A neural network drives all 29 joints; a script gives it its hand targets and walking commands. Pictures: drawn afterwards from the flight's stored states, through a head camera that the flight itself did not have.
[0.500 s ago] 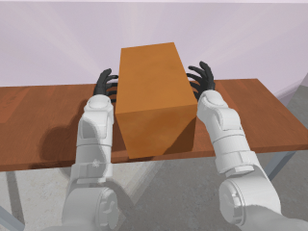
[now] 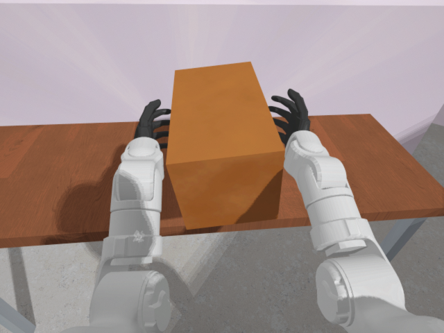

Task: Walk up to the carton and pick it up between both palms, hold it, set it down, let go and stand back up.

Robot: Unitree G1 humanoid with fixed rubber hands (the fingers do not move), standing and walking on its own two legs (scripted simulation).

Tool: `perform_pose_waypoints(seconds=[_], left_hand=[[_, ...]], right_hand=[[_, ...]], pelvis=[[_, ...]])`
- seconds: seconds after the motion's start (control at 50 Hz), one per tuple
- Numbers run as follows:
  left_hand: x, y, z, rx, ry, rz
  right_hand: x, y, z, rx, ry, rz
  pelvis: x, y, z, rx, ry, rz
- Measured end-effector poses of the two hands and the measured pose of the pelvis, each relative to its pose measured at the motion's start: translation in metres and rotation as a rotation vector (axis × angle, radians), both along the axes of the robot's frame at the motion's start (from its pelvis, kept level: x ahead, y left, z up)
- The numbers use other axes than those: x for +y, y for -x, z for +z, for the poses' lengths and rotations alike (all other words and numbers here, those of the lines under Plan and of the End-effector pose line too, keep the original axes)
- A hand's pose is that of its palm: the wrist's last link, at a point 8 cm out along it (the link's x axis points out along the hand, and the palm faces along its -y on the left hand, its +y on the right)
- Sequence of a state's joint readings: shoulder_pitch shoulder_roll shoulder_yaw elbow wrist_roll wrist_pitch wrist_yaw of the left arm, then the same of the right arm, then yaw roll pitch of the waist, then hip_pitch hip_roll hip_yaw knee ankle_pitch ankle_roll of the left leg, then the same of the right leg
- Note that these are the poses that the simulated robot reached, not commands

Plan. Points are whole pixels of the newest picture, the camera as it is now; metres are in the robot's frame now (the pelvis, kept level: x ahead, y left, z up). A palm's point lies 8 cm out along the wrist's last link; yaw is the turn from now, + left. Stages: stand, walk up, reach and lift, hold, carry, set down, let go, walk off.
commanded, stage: hold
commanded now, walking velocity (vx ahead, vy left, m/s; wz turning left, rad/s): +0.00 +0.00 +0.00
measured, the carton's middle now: (221, 137) +0.44 +0.00 +0.16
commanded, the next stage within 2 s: none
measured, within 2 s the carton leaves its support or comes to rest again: neither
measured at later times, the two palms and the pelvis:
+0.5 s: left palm (146, 143) +0.37 +0.13 +0.20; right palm (296, 134) +0.38 -0.12 +0.21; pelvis +0.00 +0.00 +0.00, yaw +0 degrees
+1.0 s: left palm (147, 143) +0.37 +0.13 +0.20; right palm (296, 134) +0.38 -0.12 +0.21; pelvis +0.00 +0.00 +0.00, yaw +0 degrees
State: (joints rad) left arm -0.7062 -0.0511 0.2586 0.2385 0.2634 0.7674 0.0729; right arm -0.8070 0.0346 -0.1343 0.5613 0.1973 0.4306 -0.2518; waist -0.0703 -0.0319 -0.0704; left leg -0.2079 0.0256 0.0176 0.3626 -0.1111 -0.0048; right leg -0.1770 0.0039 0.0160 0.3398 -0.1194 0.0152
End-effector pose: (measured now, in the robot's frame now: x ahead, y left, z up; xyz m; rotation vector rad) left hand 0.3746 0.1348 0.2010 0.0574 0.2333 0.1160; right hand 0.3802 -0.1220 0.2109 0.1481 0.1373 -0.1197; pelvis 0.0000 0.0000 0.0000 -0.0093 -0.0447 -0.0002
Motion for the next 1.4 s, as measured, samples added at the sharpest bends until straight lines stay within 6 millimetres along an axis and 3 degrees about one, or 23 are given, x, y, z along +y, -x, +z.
perform_pose_waypoints(seconds=[1.4], left_hand=[[-0.001,0.0003,-0.0004,0.0,0.001,-0.008]], right_hand=[[-0.001,0.001,0.0011,-0.003,0.004,-0.005]], pelvis=[[-0.0002,-0.0003,0.0,-0.003,0.0,0.0]])
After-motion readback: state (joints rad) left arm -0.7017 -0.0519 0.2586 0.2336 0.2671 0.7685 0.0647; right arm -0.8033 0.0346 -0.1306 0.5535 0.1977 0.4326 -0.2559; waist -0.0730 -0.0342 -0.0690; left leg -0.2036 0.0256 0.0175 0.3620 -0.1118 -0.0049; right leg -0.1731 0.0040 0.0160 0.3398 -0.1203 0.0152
